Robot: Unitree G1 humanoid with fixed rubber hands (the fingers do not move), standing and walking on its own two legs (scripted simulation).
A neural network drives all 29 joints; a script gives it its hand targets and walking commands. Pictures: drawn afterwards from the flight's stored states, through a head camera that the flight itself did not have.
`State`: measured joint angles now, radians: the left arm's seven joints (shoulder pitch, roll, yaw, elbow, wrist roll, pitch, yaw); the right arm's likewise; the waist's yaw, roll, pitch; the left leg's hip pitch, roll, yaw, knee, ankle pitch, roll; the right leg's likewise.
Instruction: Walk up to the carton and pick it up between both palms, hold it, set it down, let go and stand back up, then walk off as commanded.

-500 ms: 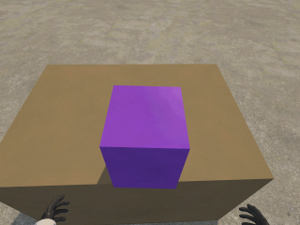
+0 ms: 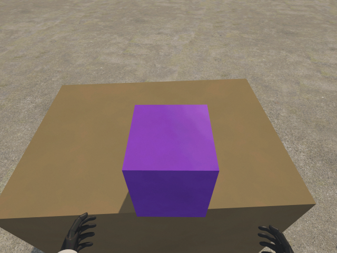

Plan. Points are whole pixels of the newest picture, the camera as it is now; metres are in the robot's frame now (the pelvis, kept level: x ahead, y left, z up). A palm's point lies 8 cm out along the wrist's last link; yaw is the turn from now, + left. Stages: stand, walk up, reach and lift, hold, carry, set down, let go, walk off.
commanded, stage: reach and lift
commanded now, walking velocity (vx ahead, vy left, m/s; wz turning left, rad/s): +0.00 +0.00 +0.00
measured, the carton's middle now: (171, 162) +0.38 +0.05 -0.01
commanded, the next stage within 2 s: none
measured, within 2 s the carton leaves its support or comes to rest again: neither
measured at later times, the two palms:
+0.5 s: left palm (81, 238) +0.17 +0.25 -0.04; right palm (271, 239) +0.20 -0.19 -0.05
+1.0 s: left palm (87, 221) +0.20 +0.24 -0.02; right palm (268, 227) +0.22 -0.18 -0.03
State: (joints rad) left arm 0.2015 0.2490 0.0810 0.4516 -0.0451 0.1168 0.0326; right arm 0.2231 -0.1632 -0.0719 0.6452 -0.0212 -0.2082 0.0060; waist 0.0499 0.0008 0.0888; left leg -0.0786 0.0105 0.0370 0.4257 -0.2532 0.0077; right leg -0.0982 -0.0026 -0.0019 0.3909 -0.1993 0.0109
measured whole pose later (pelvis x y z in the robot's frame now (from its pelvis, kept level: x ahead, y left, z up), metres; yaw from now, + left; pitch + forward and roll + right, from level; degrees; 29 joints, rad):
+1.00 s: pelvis +0.02 +0.00 +0.00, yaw +1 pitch -6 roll -1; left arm 0.18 0.25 -0.03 0.50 -0.16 -0.33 0.00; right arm 0.17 -0.09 0.03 0.64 0.16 -0.46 -0.04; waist 0.05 -0.02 0.05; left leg -0.07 0.02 0.01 0.47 -0.31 0.00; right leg -0.07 0.01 -0.02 0.41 -0.25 0.00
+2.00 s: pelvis +0.01 +0.00 +0.00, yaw +0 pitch -3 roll -1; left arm -0.35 0.28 0.14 0.18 -0.17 0.44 -0.01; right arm -0.37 -0.20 0.03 0.33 0.30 0.20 -0.18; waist 0.05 -0.01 0.05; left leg -0.10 0.03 0.03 0.38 -0.23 0.00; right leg -0.09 0.01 -0.01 0.29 -0.15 0.00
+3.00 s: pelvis +0.00 +0.00 -0.01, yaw +2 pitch +9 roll -2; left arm -0.73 0.24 0.11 1.12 -0.11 -0.20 0.01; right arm -0.72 -0.10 -0.04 1.12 0.18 -0.20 -0.14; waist 0.03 0.00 -0.09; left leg -0.44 0.03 -0.01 0.56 -0.27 0.00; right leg -0.41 0.01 -0.05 0.45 -0.20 0.00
